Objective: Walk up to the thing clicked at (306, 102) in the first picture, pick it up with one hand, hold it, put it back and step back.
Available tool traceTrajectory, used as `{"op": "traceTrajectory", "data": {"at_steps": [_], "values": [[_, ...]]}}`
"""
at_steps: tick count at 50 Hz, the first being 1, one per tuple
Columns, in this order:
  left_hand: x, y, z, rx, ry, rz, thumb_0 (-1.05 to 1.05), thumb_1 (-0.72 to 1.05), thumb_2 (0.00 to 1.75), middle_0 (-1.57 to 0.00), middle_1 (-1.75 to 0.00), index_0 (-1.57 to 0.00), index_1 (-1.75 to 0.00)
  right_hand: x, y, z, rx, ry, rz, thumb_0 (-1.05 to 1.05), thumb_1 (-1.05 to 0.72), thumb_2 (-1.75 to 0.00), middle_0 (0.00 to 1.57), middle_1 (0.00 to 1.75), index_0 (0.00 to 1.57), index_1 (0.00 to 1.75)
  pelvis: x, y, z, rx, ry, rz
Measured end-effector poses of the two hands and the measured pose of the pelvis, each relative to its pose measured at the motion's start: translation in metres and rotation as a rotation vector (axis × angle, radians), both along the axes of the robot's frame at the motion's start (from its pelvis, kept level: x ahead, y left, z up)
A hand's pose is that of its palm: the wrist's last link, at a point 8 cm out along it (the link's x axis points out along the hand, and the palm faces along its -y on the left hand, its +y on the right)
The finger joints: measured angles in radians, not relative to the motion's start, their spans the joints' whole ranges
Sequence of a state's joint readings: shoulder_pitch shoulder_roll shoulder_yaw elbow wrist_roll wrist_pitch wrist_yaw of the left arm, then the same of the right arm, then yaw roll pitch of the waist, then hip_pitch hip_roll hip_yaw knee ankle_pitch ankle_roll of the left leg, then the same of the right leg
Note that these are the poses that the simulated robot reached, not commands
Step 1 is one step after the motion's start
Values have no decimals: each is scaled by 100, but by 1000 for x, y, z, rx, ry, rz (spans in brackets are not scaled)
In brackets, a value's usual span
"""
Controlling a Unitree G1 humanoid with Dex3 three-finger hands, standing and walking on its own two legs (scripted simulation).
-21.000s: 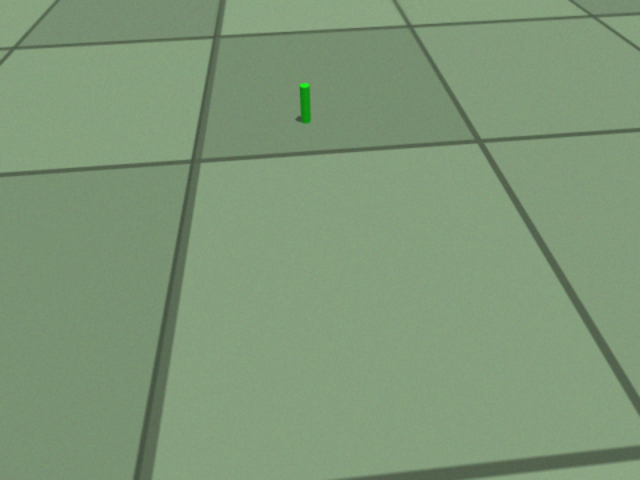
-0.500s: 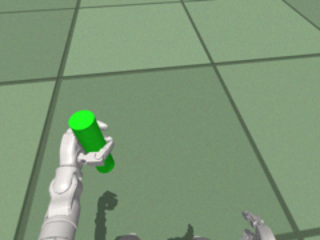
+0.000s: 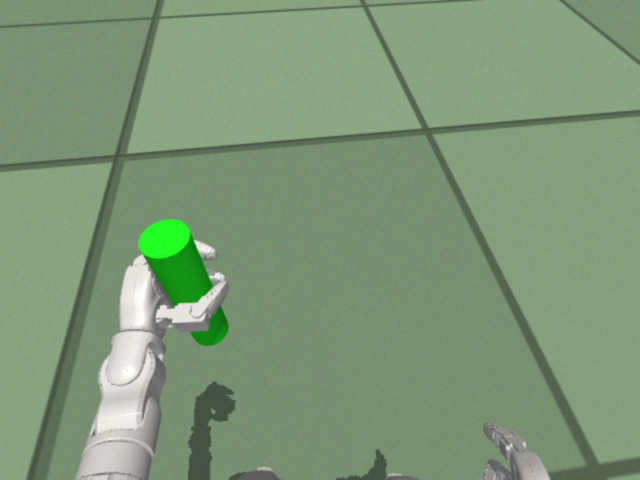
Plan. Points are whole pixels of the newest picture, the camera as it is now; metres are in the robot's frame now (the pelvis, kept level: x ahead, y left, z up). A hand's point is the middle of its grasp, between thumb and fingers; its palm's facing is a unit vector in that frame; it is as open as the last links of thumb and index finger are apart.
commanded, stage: crouch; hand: left
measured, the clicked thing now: (191, 291) +0.33 +0.18 +0.05
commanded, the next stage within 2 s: lower in 1.84 s
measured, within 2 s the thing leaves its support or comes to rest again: neither
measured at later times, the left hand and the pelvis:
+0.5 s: hand (215, 328) +0.34 +0.18 -0.09, palm faces +0.05 -1.00 +0.02, open 7.1 cm; pelvis -0.03 +0.00 -0.08, yaw +0 degrees
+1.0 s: hand (238, 364) +0.37 +0.18 -0.33, palm faces +0.06 -1.00 -0.01, open 7.1 cm; pelvis -0.07 +0.00 -0.29, yaw -3 degrees
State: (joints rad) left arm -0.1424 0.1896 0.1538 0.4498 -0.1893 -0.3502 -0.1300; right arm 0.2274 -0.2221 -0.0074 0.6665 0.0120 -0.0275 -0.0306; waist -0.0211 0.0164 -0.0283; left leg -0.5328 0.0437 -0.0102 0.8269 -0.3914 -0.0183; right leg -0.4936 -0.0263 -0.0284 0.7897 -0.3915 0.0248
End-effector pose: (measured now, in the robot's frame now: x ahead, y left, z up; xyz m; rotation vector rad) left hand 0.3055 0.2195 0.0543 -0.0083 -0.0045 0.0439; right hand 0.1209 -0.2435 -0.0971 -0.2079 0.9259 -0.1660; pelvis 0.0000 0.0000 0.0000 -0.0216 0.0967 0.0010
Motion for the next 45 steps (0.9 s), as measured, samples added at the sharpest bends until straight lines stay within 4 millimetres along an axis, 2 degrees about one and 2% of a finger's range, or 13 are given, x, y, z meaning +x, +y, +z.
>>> {"op": "traceTrajectory", "data": {"at_steps": [5,10,15,20,24,29,37,45], "values": [[1,0,0,-1,-3,-3,-1,1,104,-90,-104,-87,-105,-2,0,0,1,-1,-2,1,-90,-90,21,30,20,30,-2,0,0,1,-1,0],[0,0,-14,0,32,7,-1,1,105,-90,-104,-87,-105,-5,-2,-2,-2,4,0,1,-89,-90,21,30,20,30,-5,0,-3,0,17,-1],[1,2,-44,-17,51,27,-1,1,105,-90,-104,-87,-105,-11,-6,-14,-14,27,15,1,-88,-90,21,30,20,30,-12,0,-15,0,64,0],[6,5,-88,-18,56,17,-1,1,105,-90,-104,-87,-105,-22,-12,-38,-42,68,27,1,-88,-90,21,30,20,30,-19,0,-40,-4,152,-1],[12,9,-130,-19,32,12,-1,0,105,-90,-103,-87,-104,-32,-18,-69,-66,105,39,1,-88,-90,21,30,20,30,-25,1,-73,-11,240,-4],[22,12,-184,0,3,-12,-1,0,106,-91,-103,-88,-104,-43,-22,-121,-81,161,47,1,-89,-90,21,30,20,30,-32,2,-122,-19,339,-7],[36,17,-264,8,9,13,-1,0,106,-91,-103,-88,-104,-56,-14,-205,-53,242,72,1,-89,-91,20,30,20,30,-45,2,-192,-25,442,-18],[41,16,-338,11,23,10,-1,0,106,-91,-103,-88,-104,-72,-12,-275,-38,286,103,1,-90,-91,21,30,20,30,-63,-1,-255,-27,483,-28]]}}
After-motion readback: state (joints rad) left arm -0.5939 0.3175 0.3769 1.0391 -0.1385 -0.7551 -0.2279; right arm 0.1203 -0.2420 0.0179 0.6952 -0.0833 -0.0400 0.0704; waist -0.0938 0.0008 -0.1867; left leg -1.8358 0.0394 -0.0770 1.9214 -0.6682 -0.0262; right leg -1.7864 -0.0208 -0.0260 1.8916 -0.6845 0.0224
